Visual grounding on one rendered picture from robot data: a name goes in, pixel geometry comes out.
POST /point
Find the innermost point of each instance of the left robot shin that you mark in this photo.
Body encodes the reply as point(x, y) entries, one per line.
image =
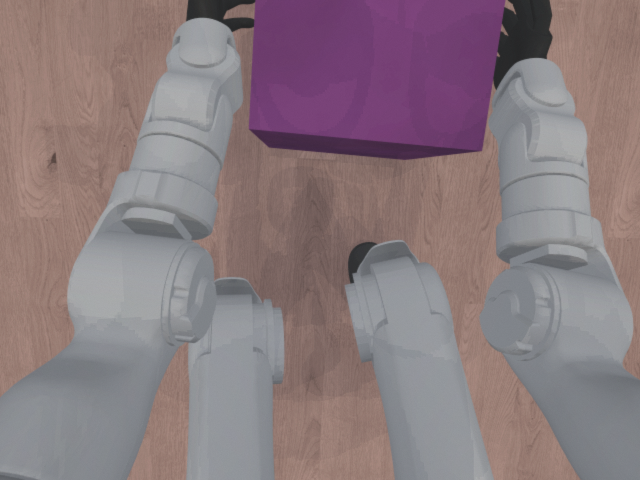
point(224, 286)

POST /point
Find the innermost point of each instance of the left robot upper arm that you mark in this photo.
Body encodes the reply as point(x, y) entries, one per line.
point(134, 300)

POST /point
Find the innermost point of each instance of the right robot upper arm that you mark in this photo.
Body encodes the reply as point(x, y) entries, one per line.
point(565, 335)

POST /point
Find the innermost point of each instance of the right robot thigh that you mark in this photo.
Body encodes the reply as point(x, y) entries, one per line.
point(432, 425)

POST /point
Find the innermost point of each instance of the left robot hand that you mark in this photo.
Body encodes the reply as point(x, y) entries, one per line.
point(216, 9)

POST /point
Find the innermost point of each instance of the carton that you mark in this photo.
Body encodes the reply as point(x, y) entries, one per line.
point(397, 79)

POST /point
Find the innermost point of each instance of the robot right forearm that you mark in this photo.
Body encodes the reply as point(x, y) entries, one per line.
point(544, 182)

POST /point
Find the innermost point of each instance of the robot left forearm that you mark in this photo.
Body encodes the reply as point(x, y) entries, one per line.
point(170, 186)

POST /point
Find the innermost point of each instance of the right robot hand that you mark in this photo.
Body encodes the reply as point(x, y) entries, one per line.
point(528, 35)

